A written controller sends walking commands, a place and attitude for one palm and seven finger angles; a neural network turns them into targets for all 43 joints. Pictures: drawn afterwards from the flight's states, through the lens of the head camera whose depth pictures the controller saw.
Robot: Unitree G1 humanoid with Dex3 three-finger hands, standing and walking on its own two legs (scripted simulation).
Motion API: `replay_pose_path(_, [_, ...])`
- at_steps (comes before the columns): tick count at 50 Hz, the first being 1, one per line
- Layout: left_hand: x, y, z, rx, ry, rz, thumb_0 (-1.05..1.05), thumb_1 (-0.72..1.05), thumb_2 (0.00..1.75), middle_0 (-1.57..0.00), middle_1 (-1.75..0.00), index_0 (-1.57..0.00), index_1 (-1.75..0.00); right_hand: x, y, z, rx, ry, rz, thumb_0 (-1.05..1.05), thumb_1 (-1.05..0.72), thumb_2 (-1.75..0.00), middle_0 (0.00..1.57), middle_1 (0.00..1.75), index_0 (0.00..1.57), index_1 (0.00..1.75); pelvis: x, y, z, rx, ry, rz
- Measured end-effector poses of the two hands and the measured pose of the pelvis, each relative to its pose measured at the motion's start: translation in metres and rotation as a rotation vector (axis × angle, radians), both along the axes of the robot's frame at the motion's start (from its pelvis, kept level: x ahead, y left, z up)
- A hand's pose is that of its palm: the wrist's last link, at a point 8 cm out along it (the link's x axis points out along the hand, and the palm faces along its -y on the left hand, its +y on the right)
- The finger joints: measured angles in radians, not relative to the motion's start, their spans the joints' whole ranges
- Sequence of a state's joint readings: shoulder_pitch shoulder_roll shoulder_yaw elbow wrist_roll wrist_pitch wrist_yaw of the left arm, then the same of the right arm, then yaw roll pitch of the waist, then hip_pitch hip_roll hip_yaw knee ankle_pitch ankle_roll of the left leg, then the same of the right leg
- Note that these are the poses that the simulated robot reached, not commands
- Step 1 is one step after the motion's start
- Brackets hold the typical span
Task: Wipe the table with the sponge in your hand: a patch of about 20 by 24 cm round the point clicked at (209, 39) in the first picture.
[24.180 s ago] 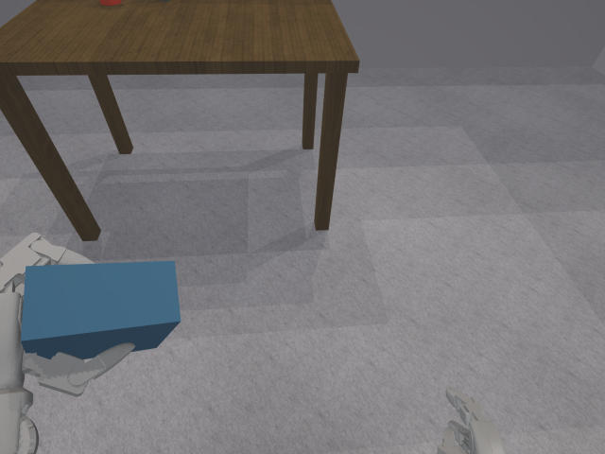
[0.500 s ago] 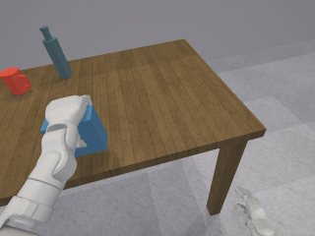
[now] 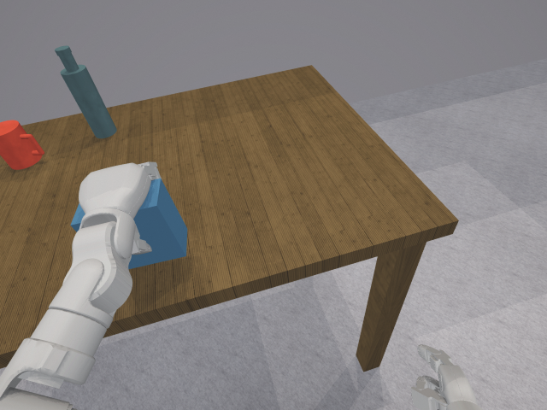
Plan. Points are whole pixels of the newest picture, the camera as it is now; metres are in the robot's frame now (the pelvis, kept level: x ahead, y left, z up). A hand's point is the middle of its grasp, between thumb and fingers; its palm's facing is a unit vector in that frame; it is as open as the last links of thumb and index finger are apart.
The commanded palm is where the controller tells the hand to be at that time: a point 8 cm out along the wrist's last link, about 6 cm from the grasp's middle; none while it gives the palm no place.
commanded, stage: lower the sponge onto the table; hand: left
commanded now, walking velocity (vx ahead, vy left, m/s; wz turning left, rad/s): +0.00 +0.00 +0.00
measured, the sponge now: (141, 235) +0.33 +0.26 +0.09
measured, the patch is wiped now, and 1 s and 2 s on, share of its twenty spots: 0.00 0.00 0.35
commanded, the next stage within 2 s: wipe forward along the first lane in 1.08 s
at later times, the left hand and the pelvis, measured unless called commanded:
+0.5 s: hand (133, 227) +0.32 +0.26 +0.12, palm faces +0.05 -0.06 -1.00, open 10.4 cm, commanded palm +0.30 +0.26 +0.19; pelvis +0.01 +0.00 +0.00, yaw +1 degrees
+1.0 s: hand (134, 236) +0.32 +0.27 +0.10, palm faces +0.01 -0.06 -1.00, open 10.4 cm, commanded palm +0.30 +0.27 +0.17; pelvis +0.01 +0.00 +0.00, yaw +0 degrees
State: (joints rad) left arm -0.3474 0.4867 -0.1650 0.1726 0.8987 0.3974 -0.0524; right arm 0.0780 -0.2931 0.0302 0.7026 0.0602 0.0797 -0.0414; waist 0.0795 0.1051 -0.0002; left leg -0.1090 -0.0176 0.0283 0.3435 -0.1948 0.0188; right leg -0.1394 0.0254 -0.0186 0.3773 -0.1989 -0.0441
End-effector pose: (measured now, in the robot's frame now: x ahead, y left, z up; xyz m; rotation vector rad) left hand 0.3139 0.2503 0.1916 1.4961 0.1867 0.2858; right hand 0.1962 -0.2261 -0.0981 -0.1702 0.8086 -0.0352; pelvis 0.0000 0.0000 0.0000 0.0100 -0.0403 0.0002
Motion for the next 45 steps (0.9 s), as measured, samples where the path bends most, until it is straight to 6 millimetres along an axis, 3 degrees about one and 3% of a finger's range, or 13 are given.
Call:
replay_pose_path(9, [-0.002, 0.015, 0.000, -0.016, 0.036, 0.108, 0.00, -0.53, 1.03, -0.72, -1.31, -0.72, -1.31, 0.024, 0.009, 0.007, 0.026, -0.039, 0.020, 0.01, -0.90, -0.90, 0.20, 0.30, 0.20, 0.30, 0.005, 0.002, 0.000, 0.000, 0.009, 0.004])
replay_pose_path(19, [-0.012, 0.003, -0.023, -0.034, 0.082, 0.008, 0.00, -0.53, 1.03, -0.71, -1.31, -0.72, -1.31, 0.041, 0.017, 0.017, 0.003, -0.071, 0.057, 0.01, -0.90, -0.90, 0.20, 0.30, 0.20, 0.30, 0.010, 0.003, 0.000, -0.002, 0.004, 0.010])
replay_pose_path(29, [-0.009, 0.009, -0.016, -0.011, 0.025, 0.068, 0.00, -0.53, 1.03, -0.72, -1.31, -0.72, -1.31, 0.035, 0.022, 0.010, 0.020, -0.033, 0.059, 0.01, -0.90, -0.90, 0.20, 0.30, 0.20, 0.30, 0.009, 0.003, 0.000, -0.004, 0.007, 0.010])
replay_pose_path(45, [-0.010, 0.002, -0.036, -0.022, 0.070, 0.021, 0.00, -0.53, 1.03, -0.71, -1.31, -0.72, -1.31, 0.014, 0.002, 0.005, -0.012, -0.003, 0.004, 0.01, -0.90, -0.90, 0.20, 0.30, 0.20, 0.30, 0.008, 0.001, -0.001, -0.002, 0.007, -0.003])
